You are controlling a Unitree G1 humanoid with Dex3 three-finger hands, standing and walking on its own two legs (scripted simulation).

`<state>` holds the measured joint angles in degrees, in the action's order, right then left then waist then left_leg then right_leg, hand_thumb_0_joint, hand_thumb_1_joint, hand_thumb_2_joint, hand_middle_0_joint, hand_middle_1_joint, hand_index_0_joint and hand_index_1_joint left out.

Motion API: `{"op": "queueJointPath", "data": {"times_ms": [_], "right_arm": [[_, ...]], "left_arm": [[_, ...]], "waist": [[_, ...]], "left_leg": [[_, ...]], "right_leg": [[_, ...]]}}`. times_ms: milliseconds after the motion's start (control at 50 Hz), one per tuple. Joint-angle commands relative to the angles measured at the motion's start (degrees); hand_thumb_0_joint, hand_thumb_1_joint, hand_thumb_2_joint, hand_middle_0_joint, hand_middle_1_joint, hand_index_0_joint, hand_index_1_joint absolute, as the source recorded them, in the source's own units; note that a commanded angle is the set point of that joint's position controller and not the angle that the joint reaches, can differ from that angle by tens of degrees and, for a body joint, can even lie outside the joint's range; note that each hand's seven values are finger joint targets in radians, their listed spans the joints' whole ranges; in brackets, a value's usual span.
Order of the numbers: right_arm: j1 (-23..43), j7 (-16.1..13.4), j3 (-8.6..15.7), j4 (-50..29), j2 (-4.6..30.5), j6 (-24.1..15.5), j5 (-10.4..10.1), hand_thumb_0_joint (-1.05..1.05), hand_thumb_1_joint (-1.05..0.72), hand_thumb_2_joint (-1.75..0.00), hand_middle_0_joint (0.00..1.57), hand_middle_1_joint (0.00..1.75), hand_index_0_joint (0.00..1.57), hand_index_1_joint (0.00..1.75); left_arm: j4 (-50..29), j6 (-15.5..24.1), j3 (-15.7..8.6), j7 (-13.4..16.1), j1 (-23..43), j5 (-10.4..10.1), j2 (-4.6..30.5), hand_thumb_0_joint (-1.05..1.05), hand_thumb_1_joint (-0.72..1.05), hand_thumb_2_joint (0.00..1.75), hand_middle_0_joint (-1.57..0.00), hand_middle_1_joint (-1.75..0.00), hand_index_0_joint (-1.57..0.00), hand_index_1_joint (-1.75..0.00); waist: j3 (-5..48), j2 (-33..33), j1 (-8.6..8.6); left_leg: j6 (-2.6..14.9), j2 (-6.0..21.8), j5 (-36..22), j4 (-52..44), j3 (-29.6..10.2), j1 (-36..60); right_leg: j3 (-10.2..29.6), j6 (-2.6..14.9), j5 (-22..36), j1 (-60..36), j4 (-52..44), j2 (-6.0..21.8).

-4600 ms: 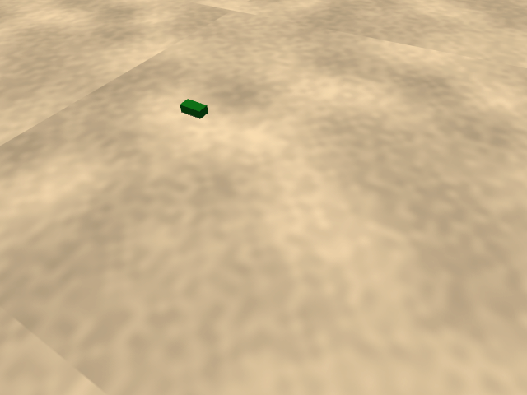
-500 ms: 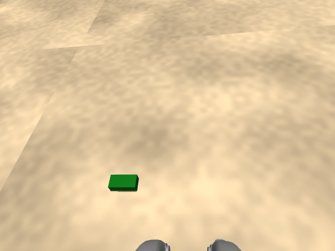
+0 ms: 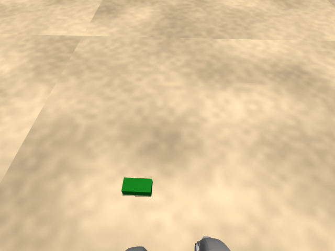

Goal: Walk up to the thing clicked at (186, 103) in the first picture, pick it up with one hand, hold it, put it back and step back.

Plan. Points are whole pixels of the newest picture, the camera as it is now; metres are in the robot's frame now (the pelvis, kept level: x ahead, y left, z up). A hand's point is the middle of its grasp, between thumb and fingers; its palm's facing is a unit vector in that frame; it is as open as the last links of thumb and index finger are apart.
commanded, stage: walk up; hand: left
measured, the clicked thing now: (137, 186) +0.54 +0.19 -0.71
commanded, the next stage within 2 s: stand in 1.50 s
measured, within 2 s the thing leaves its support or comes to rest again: neither
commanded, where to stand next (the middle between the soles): +0.13 -0.05 m, yaw -2 degrees
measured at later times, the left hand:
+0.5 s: hand out of the picture +0.14 +0.24 -0.12, palm faces -0.07 -0.93 -0.37, open 7.4 cm
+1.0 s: hand out of the picture +0.11 +0.22 -0.11, palm faces -0.05 -0.95 -0.30, open 7.4 cm
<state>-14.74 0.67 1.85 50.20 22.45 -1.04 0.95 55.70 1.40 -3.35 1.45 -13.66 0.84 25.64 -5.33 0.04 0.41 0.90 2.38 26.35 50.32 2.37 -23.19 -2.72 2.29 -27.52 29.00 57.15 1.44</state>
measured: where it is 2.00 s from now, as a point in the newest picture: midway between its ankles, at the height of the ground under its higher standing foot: outside the picture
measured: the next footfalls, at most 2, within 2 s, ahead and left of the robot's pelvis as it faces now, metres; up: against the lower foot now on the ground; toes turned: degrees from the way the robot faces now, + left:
right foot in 0.10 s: +0.06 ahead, -0.14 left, +0.00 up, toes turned -4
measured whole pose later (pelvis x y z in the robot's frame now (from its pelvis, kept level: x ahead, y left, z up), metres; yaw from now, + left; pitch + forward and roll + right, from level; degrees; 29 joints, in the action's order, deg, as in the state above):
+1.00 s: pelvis +0.01 -0.02 +0.04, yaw -3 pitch -2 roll +1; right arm -6.7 -0.5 -0.4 65.7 20.6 -2.6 0.7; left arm 65.0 -0.9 -1.3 -1.7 -3.6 -0.2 19.3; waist -2.3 -0.6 0.2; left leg -1.8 3.2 12.7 22.3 4.8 -7.6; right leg -0.4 0.4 -11.1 11.5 24.2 0.4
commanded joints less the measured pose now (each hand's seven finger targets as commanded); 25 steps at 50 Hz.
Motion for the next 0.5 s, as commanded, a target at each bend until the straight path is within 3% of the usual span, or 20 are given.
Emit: {"op": "queueJointPath", "data": {"times_ms": [0,40,80,100,120,140,160,180,220,260,280,300,320,340,360,380,400,420,440,480], "right_arm": [[-2.5,-3.4,4.7,-2.5,17.7,-3.0,-1.0,0.0,-0.9,-0.9,0.2,0.3,0.2,0.3],[-2.3,-4.0,4.3,-2.2,17.1,-3.1,-1.4,0.0,-0.9,-0.9,0.2,0.3,0.2,0.3],[-1.2,-4.1,3.6,-2.9,15.7,-3.4,-2.1,0.0,-0.9,-0.9,0.2,0.3,0.2,0.3],[-1.0,-4.3,3.5,-2.9,14.5,-3.6,-2.4,0.0,-0.9,-0.9,0.2,0.3,0.2,0.3],[-1.1,-4.6,3.2,-1.5,13.7,-3.6,-2.2,0.0,-0.9,-0.9,0.2,0.3,0.2,0.3],[-0.4,-4.6,3.3,-0.8,13.4,-3.6,-1.9,0.0,-0.9,-0.9,0.2,0.3,0.2,0.3],[-0.8,-4.6,3.4,-0.1,13.3,-3.6,-1.8,0.0,-0.9,-0.9,0.2,0.3,0.2,0.3],[-1.5,-4.4,3.4,0.7,13.9,-3.8,-1.4,0.0,-0.9,-0.9,0.2,0.3,0.2,0.3],[-1.6,-4.2,3.8,1.1,16.6,-4.5,-0.7,0.0,-0.9,-0.9,0.2,0.3,0.2,0.3],[0.4,-4.2,4.0,1.2,17.6,-4.5,-0.5,0.0,-0.9,-0.9,0.2,0.3,0.2,0.3],[1.6,-4.3,3.8,1.2,17.3,-4.5,-0.4,0.0,-0.9,-0.9,0.2,0.3,0.2,0.3],[2.5,-4.2,3.6,1.0,17.5,-4.4,-0.1,0.0,-0.9,-0.9,0.2,0.3,0.2,0.3],[4.7,-4.1,3.2,0.7,17.3,-4.3,-0.3,0.0,-0.9,-0.9,0.2,0.3,0.2,0.3],[6.4,-3.8,2.7,0.7,16.3,-4.0,-0.4,0.0,-0.9,-0.9,0.2,0.3,0.2,0.3],[7.3,-3.5,2.0,0.7,14.3,-3.8,-0.7,0.0,-0.9,-0.9,0.2,0.3,0.2,0.3],[5.8,-3.2,1.2,0.9,11.9,-3.5,-1.1,0.0,-0.9,-0.9,0.2,0.3,0.2,0.3],[5.5,-3.2,1.3,2.0,12.0,-3.1,-1.1,0.0,-0.9,-0.9,0.2,0.3,0.2,0.3],[5.8,-3.0,1.4,3.1,12.3,-2.8,-0.8,0.0,-0.9,-0.9,0.2,0.3,0.2,0.3],[6.1,-2.6,1.4,4.0,12.0,-2.9,-0.6,0.0,-0.9,-0.9,0.2,0.3,0.2,0.3],[6.1,-2.1,1.4,5.5,12.4,-3.1,-0.2,0.0,-0.9,-0.9,0.2,0.3,0.2,0.3]], "left_arm": [[-6.0,0.3,-2.8,-0.2,2.4,0.4,9.4,0.0,0.9,0.9,-0.2,-0.3,-0.2,-0.3],[-6.4,0.1,-2.7,-0.5,3.1,0.5,9.1,0.0,0.9,0.9,-0.2,-0.3,-0.2,-0.3],[-6.1,0.7,-3.1,-0.6,1.4,0.6,11.5,0.0,0.9,0.9,-0.2,-0.3,-0.2,-0.3],[-6.5,0.7,-3.6,-0.7,2.2,0.3,13.2,0.0,0.9,0.9,-0.2,-0.3,-0.2,-0.3],[-6.6,0.2,-3.4,-0.9,3.2,-0.7,12.3,0.0,0.9,0.9,-0.2,-0.3,-0.2,-0.3],[-7.0,-0.1,-2.7,-0.9,3.9,-1.0,11.1,0.0,0.9,0.9,-0.2,-0.3,-0.2,-0.3],[-7.2,-0.5,-2.3,-0.9,5.9,-0.8,10.8,0.0,0.9,0.9,-0.2,-0.3,-0.2,-0.3],[-7.5,-0.7,-2.0,-1.0,7.8,-0.6,10.3,0.0,0.9,0.9,-0.2,-0.3,-0.2,-0.3],[-7.7,-1.3,-1.2,-1.1,8.8,-0.4,8.0,0.0,0.9,0.9,-0.2,-0.3,-0.2,-0.3],[-6.5,-1.6,-1.4,-1.0,9.3,0.0,7.8,0.0,0.9,0.9,-0.2,-0.3,-0.2,-0.3],[-6.4,-1.6,-1.7,-1.2,9.2,0.0,8.0,0.0,0.9,0.9,-0.2,-0.3,-0.2,-0.3],[-6.1,-1.6,-1.9,-1.6,9.4,0.0,7.9,0.0,0.9,0.9,-0.2,-0.3,-0.2,-0.3],[-5.2,-1.4,-2.2,-1.9,8.2,0.0,7.8,0.0,0.9,0.9,-0.2,-0.3,-0.2,-0.3],[-4.3,-0.9,-2.2,-2.1,7.0,0.0,7.7,0.0,0.9,0.9,-0.2,-0.3,-0.2,-0.3],[-3.3,-0.3,-2.5,-2.1,6.4,0.1,9.0,0.0,0.9,0.9,-0.2,-0.3,-0.2,-0.3],[-3.5,0.2,-2.6,-2.1,7.4,0.3,10.6,0.0,0.9,0.9,-0.2,-0.3,-0.2,-0.3],[-3.2,0.2,-2.5,-2.2,9.2,-0.1,11.3,0.0,0.9,0.9,-0.2,-0.3,-0.2,-0.3],[-3.6,0.1,-2.1,-2.3,10.7,-0.1,10.9,0.0,0.9,0.9,-0.2,-0.3,-0.2,-0.3],[-3.3,-0.1,-1.6,-2.2,11.9,-0.2,10.4,0.0,0.9,0.9,-0.2,-0.3,-0.2,-0.3],[-2.9,-0.6,-1.0,-2.3,14.2,-0.1,9.4,0.0,0.9,0.9,-0.2,-0.3,-0.2,-0.3]], "waist": [[7.4,8.4,0.79],[8.9,7.4,0.18],[13.5,2.7,-1.06],[15.8,-1.6,-0.79],[16.6,-2.1,-0.96],[15.7,-1.3,-0.64],[14.5,-1.6,0.2],[12.5,-0.8,1.32],[9.4,2.7,1.28],[6.9,6.5,1.04],[6.1,7.0,0.69],[5.5,7.1,0.29],[5.4,7.3,-1.04],[6.2,6.0,-2.11],[7.9,3.1,-2.43],[8.7,-2.0,-1.22],[9.4,-4.5,-0.15],[7.7,-3.7,0.31],[6.7,-3.4,0.54],[4.4,-4.5,1.03]], "left_leg": [[10.42,15.8,-48.5,-12.9,-20.2,14.4],[8.92,14.7,-50.6,-10.8,-18.4,14.5],[4.77,9.9,-46.0,-5.8,-11.0,7.8],[1.82,4.7,-38.6,-3.3,-5.8,3.8],[0.51,1.8,-29.2,-1.4,-2.8,4.4],[0.75,1.1,-22.4,-3.0,-2.8,5.5],[1.36,1.7,-19.6,-5.6,-3.7,6.8],[2.78,4.0,-20.3,-10.9,-6.7,8.5],[8.37,13.1,-27.9,-18.7,-18.5,12.6],[12.17,18.5,-36.7,-20.2,-22.1,12.0],[12.41,18.8,-36.2,-20.8,-21.3,10.7],[11.3,17.5,-34.9,-20.5,-19.2,8.9],[9.34,15.6,-32.1,-19.4,-15.8,6.0],[6.15,11.9,-27.5,-17.7,-11.2,3.0],[2.99,8.3,-22.6,-15.3,-7.0,-0.4],[0.45,3.9,-14.9,-12.5,-3.8,-2.5],[-0.31,0.7,-4.2,-10.3,-1.1,2.3],[-0.37,0.2,-2.3,-11.0,-0.9,4.6],[-0.31,0.2,-3.8,-14.3,-1.3,6.7],[0.84,1.9,-6.1,-20.6,-3.4,10.0]], "right_leg": [[3.1,0.85,1.1,1.3,-7.0,1.7],[3.2,1.61,7.4,-2.4,-12.4,1.6],[7.6,3.66,35.0,-15.2,-16.7,4.9],[11.6,6.92,43.5,-20.4,-15.7,7.5],[14.2,10.07,46.6,-20.4,-15.2,10.0],[14.5,10.51,46.9,-17.9,-15.1,11.0],[13.2,9.63,43.7,-14.8,-14.9,10.3],[10.9,6.95,39.1,-10.9,-13.0,8.2],[5.4,1.47,25.8,-3.4,-7.5,3.0],[4.8,0.34,3.7,-1.5,-7.3,2.0],[5.3,0.38,-0.6,-2.3,-6.9,2.2],[4.9,0.75,-0.7,-4.0,-8.6,2.2],[4.5,0.94,4.4,-8.8,-13.9,2.1],[4.5,1.45,14.8,-14.6,-20.9,2.0],[7.5,2.33,22.9,-20.3,-23.4,3.6],[16.0,4.78,20.9,-21.3,-26.6,7.9],[20.9,8.63,17.4,-16.1,-29.4,12.7],[21.3,8.93,12.7,-12.8,-31.5,13.0],[19.3,7.78,10.7,-10.8,-32.0,11.6],[14.2,3.5,6.3,-6.8,-32.4,8.0]]}}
